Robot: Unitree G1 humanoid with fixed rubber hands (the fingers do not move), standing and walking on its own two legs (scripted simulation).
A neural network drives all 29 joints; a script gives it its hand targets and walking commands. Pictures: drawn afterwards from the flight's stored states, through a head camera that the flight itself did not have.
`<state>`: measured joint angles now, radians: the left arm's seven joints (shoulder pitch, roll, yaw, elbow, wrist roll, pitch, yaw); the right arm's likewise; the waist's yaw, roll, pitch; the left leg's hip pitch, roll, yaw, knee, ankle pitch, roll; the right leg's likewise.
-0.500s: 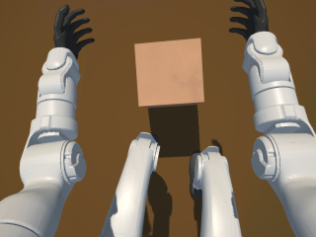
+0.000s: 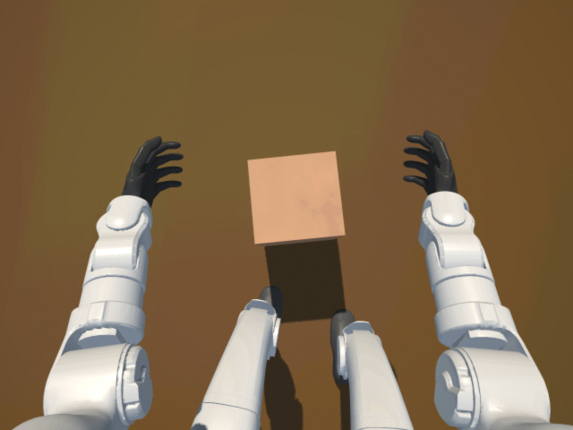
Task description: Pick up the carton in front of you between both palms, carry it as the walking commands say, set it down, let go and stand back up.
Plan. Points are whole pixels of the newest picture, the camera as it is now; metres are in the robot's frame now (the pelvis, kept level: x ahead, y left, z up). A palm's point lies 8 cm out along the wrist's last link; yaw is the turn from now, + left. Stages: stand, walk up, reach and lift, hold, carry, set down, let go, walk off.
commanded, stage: let go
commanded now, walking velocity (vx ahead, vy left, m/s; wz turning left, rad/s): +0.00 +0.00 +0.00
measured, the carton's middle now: (295, 204) +0.44 +0.06 -0.56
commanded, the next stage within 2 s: stand in 1.08 s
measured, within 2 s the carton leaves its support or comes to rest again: neither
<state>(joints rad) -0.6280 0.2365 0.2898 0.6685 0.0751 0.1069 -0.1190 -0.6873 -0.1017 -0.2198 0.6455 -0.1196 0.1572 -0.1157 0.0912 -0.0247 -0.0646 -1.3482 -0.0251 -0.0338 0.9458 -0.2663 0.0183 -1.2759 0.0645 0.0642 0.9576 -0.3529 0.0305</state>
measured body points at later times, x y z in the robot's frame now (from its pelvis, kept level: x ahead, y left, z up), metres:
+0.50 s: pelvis +0.06 -0.01 +0.08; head +0.16 -0.02 +0.52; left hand +0.24 +0.23 +0.00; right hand +0.30 -0.22 -0.01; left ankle +0.07 +0.10 -0.65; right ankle +0.03 -0.13 -0.65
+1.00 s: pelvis +0.07 -0.03 +0.09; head +0.08 -0.03 +0.54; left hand +0.23 +0.22 +0.01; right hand +0.25 -0.26 +0.01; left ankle +0.07 +0.10 -0.65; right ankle +0.03 -0.13 -0.65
